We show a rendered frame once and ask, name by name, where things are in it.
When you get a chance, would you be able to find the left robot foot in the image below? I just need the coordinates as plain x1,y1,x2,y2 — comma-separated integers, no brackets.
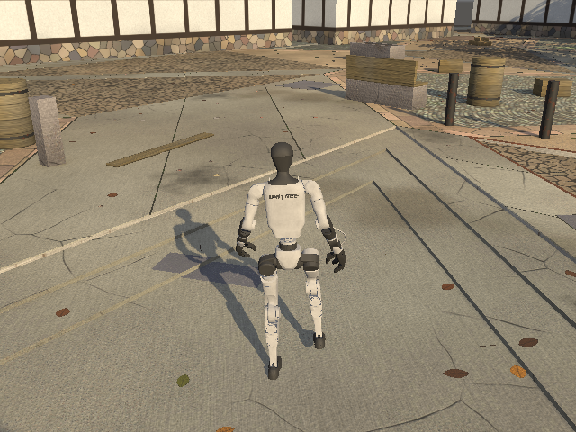
268,355,282,380

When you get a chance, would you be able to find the humanoid robot torso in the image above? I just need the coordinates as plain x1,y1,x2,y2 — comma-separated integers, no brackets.
264,177,306,270

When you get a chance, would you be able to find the left robot upper arm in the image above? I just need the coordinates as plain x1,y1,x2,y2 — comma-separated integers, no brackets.
241,182,266,231

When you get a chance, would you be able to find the right robot upper arm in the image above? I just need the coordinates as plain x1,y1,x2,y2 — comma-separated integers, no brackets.
302,180,330,230

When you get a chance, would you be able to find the robot right hand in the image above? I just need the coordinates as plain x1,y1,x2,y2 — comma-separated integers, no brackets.
326,249,347,273

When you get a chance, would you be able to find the robot left forearm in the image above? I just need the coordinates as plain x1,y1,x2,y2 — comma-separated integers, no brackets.
237,217,251,247

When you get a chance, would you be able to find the robot left hand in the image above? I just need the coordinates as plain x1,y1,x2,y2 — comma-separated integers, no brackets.
236,242,257,257

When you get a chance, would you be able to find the robot right forearm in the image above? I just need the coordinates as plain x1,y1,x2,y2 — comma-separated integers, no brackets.
321,215,343,254

